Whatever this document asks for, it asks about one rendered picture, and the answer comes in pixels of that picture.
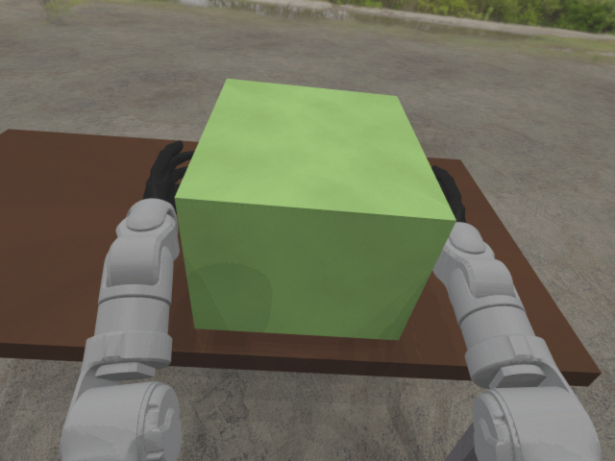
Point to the right robot forearm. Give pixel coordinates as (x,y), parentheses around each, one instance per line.
(502,349)

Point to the carton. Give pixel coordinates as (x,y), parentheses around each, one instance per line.
(309,211)

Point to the right robot upper arm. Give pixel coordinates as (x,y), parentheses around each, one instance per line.
(532,424)

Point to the left robot hand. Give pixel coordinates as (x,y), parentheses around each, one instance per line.
(161,183)

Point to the right robot hand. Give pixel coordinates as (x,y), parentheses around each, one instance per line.
(451,192)

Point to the left robot forearm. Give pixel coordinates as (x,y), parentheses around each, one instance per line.
(131,338)

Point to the left robot upper arm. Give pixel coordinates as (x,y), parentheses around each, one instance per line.
(129,422)

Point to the table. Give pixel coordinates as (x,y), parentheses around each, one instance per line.
(62,196)

